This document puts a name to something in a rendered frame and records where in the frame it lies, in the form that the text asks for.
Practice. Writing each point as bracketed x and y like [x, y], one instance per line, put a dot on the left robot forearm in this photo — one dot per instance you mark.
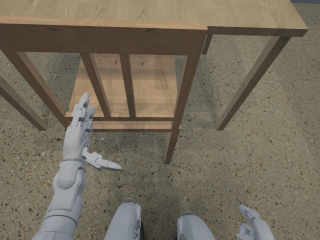
[63, 213]

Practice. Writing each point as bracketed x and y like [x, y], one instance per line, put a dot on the robot left shin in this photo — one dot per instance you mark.
[137, 232]

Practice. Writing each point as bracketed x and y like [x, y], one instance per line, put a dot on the chair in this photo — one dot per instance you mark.
[127, 67]

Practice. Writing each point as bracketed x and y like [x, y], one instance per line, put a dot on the table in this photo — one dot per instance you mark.
[276, 18]

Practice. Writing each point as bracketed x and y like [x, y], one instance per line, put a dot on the robot left hand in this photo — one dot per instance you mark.
[76, 137]

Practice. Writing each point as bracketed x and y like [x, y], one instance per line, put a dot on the robot right hand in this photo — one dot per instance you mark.
[259, 230]

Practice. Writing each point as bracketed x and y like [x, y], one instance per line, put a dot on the left robot thigh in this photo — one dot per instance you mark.
[125, 221]

